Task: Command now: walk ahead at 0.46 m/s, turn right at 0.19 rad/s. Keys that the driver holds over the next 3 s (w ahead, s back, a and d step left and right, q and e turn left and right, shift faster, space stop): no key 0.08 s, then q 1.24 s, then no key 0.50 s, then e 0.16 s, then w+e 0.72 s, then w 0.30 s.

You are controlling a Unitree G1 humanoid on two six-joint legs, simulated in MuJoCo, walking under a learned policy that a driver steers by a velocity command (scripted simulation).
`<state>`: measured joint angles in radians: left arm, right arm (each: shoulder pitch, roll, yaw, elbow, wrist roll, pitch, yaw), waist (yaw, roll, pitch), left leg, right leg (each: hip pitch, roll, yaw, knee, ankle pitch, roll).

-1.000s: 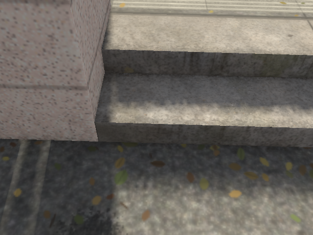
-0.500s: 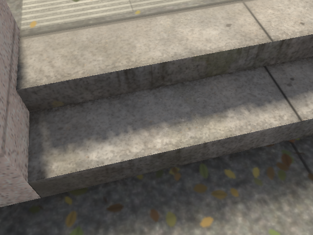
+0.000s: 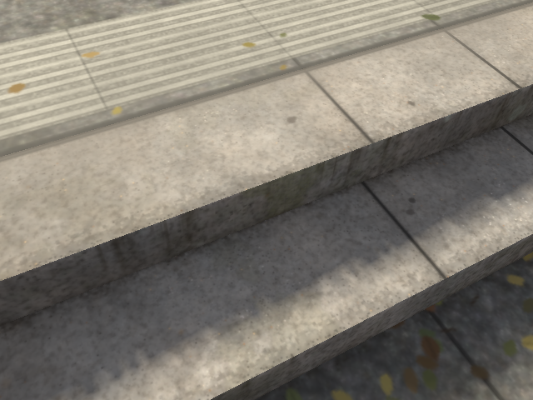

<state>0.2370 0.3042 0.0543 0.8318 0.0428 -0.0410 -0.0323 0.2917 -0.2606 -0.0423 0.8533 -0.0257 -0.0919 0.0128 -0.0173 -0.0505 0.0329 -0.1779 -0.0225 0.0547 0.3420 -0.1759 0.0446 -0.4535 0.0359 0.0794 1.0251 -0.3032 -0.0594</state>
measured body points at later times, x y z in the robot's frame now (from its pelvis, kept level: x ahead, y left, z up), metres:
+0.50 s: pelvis +0.13 -0.03 -0.01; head +0.16 -0.04 +0.44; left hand +0.22 +0.24 -0.13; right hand +0.23 -0.28 -0.15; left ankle +0.10 +0.09 -0.69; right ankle +0.21 -0.10 -0.75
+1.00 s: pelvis +0.10 -0.01 +0.00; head +0.12 +0.03 +0.45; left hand +0.13 +0.32 -0.12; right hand +0.37 -0.20 -0.08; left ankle +0.08 +0.07 -0.75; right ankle +0.19 -0.15 -0.70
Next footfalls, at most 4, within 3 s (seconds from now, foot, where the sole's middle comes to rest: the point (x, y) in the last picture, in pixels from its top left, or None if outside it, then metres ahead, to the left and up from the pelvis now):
0.24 right None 0.25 -0.10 -0.78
0.66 left None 0.12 0.08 -0.78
1.16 right None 0.21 -0.11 -0.78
1.56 left None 0.04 0.10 -0.78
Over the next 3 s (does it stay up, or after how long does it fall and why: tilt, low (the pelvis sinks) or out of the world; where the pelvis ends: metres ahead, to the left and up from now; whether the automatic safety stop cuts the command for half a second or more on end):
stays up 0.44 0.19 0.06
